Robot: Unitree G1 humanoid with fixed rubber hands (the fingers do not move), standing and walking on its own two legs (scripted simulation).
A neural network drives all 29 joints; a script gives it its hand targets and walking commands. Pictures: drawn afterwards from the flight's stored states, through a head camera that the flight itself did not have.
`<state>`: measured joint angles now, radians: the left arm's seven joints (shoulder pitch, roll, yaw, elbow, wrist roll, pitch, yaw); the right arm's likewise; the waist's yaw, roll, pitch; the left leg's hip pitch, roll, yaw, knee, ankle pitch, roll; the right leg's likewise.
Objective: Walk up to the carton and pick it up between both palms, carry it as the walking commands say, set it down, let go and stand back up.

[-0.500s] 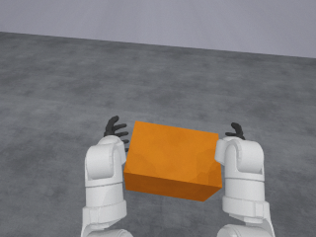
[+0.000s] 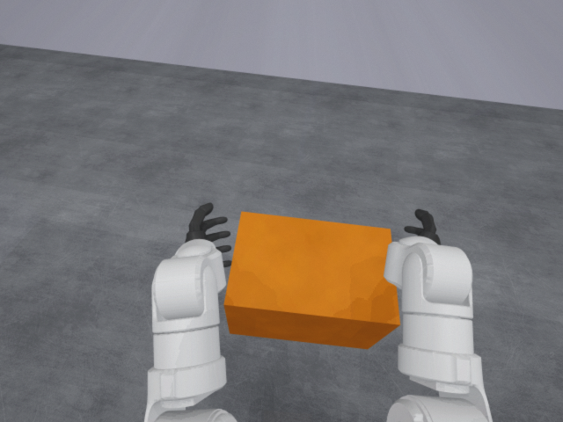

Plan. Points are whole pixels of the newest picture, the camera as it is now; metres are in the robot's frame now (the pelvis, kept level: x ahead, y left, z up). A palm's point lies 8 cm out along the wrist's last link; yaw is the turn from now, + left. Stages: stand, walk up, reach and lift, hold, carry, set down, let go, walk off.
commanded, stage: carry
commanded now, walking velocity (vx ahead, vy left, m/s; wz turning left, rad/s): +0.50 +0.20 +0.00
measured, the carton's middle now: (307, 283) +0.34 -0.01 -0.02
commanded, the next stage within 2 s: none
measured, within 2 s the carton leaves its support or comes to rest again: neither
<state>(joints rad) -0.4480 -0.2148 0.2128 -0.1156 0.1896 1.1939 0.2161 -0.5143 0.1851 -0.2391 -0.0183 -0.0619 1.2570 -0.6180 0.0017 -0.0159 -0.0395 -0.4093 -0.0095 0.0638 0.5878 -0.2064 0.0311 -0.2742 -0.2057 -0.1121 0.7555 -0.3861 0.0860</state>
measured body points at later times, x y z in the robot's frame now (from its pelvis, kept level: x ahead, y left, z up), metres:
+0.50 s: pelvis +0.26 +0.09 +0.00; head +0.29 +0.11 +0.45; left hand +0.58 +0.24 +0.08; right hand +0.59 -0.06 +0.09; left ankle +0.26 +0.17 -0.71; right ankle +0.27 -0.07 -0.73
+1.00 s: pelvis +0.41 +0.16 +0.00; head +0.43 +0.18 +0.45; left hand +0.73 +0.32 +0.10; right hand +0.74 +0.02 +0.10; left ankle +0.33 +0.19 -0.71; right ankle +0.51 +0.05 -0.72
